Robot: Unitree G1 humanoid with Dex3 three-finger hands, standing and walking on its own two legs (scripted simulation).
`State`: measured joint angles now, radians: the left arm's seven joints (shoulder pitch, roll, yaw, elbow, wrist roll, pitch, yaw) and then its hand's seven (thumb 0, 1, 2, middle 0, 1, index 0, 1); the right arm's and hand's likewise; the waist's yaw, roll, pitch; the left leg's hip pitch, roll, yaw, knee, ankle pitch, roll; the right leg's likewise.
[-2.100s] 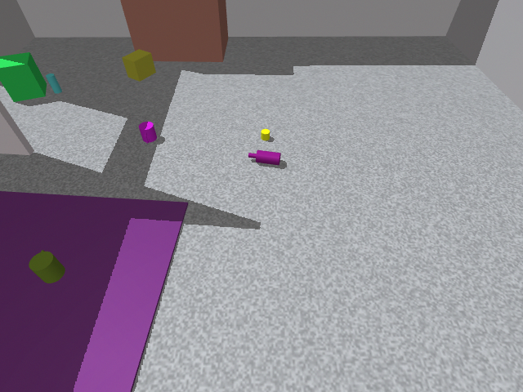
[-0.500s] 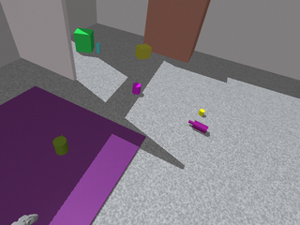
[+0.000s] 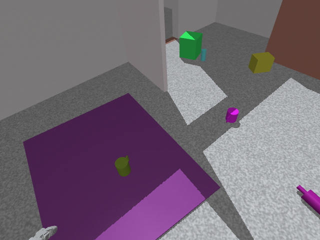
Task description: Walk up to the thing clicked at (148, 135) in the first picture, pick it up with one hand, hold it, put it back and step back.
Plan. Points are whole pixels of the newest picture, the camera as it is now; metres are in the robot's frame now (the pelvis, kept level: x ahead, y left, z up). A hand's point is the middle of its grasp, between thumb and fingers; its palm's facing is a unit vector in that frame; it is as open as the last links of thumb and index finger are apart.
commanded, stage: walk up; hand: left
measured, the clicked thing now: (230, 116) +1.22 -0.45 -0.72
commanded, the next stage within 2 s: none
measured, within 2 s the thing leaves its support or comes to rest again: neither
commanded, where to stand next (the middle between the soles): +1.25 -0.94 m, yaw +55 degrees
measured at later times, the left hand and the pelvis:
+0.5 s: hand (147, 190) +0.31 +0.09 -0.14, palm faces +0.16 -0.93 -0.32, open 7.4 cm; pelvis +0.28 -0.20 -0.01, yaw +16 degrees
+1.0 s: hand (213, 178) +0.38 -0.14 -0.18, palm faces +0.50 -0.80 -0.33, open 7.4 cm; pelvis +0.52 -0.38 -0.02, yaw +32 degrees
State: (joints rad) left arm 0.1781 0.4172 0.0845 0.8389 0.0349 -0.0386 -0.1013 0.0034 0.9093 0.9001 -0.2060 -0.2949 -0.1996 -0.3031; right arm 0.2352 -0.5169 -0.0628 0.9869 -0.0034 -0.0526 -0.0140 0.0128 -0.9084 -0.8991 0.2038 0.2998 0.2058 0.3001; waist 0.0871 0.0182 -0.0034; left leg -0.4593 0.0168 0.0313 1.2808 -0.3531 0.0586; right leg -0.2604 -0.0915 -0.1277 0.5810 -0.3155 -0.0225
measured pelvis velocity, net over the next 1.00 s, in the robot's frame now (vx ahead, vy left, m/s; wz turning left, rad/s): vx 0.52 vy -0.38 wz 0.55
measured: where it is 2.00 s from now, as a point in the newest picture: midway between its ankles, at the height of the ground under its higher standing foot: (271, 154)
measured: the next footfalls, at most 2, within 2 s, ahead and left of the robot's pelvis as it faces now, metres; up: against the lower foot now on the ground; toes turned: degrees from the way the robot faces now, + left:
left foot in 0.24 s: +0.31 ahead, +0.01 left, +0.01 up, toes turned +19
right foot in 0.60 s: +0.53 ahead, -0.41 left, +0.00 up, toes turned +18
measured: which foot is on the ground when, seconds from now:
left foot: up 0.00-0.22, down 0.24-0.60, up 0.62-0.96, down 0.98-1.00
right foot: down 0.00-0.28, up 0.30-0.58, down 0.60-1.00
